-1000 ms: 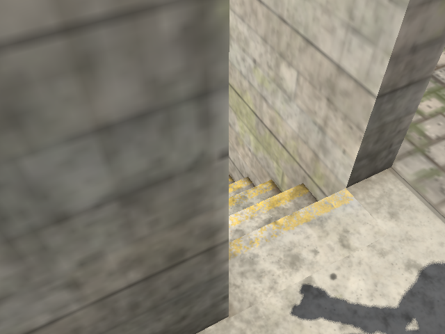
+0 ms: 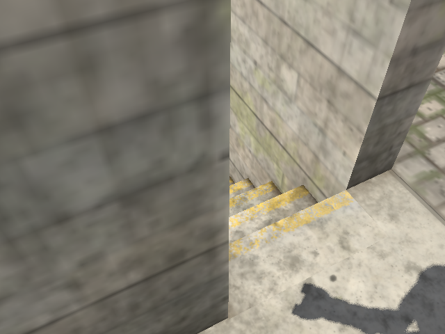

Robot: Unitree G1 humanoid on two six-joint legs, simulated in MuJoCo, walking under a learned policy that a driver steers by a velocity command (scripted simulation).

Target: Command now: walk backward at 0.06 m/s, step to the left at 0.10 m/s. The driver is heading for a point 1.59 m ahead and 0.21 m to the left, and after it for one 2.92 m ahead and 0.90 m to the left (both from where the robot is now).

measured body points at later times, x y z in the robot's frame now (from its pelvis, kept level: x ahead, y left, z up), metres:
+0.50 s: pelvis +0.00 +0.00 +0.00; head +0.01 +0.00 +0.45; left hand +0.17 +0.25 -0.09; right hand +0.11 -0.25 -0.11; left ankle +0.02 +0.08 -0.72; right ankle +0.05 -0.16 -0.72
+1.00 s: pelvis +0.00 +0.00 +0.01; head +0.02 -0.01 +0.46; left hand +0.12 +0.26 -0.10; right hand +0.09 -0.25 -0.11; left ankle +0.02 +0.08 -0.72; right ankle +0.05 -0.16 -0.72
